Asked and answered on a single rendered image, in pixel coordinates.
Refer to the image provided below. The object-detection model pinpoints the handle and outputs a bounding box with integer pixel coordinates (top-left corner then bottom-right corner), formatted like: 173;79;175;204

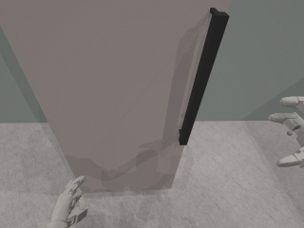
179;8;230;145

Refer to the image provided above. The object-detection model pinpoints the robot left hand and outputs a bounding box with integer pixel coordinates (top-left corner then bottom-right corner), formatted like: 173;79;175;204
49;176;87;227

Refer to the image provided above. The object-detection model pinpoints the fridge door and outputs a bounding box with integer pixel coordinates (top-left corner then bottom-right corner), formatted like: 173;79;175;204
0;0;231;193

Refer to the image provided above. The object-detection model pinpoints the robot right hand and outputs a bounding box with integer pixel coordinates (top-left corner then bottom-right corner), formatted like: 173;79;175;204
267;96;304;168

